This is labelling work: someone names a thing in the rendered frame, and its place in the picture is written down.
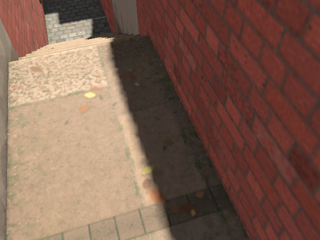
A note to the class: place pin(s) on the stairs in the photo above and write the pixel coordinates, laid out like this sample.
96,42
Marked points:
78,43

